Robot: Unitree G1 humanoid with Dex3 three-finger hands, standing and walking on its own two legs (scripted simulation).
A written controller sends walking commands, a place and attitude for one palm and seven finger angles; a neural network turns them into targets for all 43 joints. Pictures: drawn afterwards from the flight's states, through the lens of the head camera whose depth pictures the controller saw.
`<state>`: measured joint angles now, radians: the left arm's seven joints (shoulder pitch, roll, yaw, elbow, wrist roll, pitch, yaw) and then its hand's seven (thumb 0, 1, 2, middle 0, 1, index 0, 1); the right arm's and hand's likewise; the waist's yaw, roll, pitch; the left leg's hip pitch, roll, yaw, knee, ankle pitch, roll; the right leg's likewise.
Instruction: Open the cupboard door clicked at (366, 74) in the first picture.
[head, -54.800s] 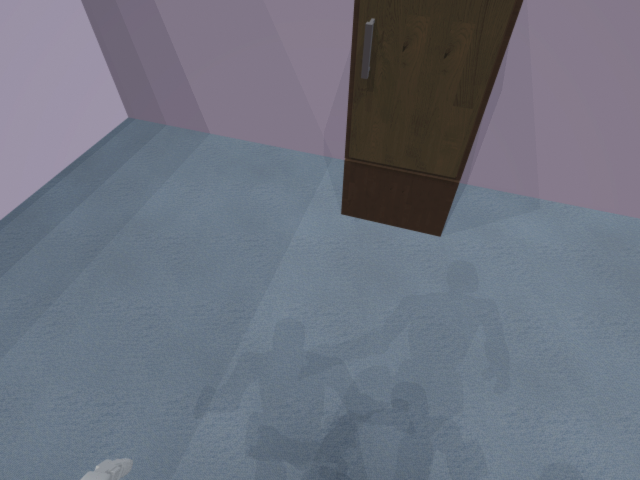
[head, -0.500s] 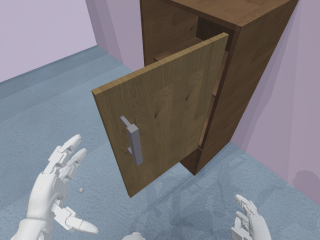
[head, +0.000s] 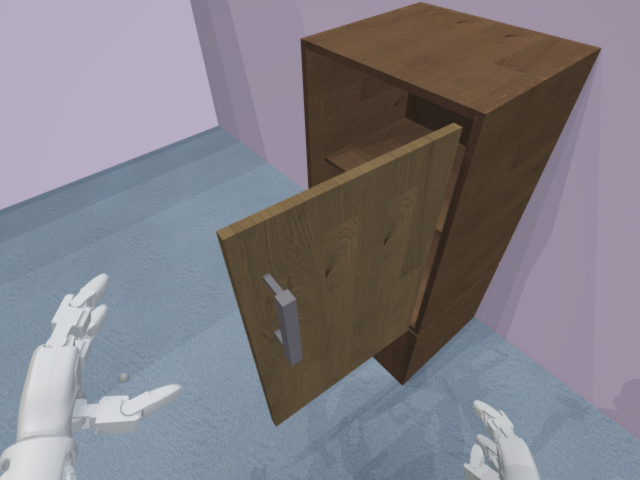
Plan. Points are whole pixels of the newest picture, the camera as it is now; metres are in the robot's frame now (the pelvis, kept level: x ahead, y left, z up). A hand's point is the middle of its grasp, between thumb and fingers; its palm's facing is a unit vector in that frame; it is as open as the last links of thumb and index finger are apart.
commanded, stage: draw the hand back to the body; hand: left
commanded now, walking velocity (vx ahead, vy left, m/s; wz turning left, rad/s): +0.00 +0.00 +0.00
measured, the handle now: (282, 320) +0.33 +0.10 +0.00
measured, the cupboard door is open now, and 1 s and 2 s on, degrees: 86 86 86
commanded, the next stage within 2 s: step back with the hand held close in 0.74 s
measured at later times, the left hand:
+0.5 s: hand (87, 324) +0.21 +0.25 +0.16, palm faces +0.45 -0.80 -0.40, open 7.9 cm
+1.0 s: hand (90, 319) +0.21 +0.24 +0.18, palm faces +0.41 -0.79 -0.46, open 7.4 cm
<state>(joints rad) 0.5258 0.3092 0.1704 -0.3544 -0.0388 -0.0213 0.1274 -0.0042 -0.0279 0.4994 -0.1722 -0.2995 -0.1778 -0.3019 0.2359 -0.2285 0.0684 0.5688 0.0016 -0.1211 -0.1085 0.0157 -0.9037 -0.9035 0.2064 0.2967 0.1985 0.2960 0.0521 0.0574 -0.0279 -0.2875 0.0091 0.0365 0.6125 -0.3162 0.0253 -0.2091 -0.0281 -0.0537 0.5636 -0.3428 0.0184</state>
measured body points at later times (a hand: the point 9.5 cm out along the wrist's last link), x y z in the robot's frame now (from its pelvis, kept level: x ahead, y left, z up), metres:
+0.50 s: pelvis +0.01 -0.01 +0.01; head +0.00 -0.04 +0.46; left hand +0.18 +0.29 +0.19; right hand +0.20 -0.24 -0.07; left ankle +0.01 +0.10 -0.73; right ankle -0.03 -0.13 -0.73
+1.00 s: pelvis +0.00 -0.02 +0.01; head +0.00 -0.04 +0.46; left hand +0.18 +0.28 +0.20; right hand +0.19 -0.25 -0.07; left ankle +0.01 +0.10 -0.73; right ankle -0.03 -0.13 -0.73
